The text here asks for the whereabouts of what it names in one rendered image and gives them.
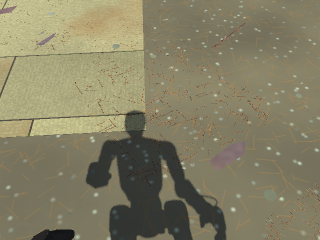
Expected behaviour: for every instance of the left robot hand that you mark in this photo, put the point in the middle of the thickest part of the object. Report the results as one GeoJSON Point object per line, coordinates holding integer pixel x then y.
{"type": "Point", "coordinates": [61, 234]}

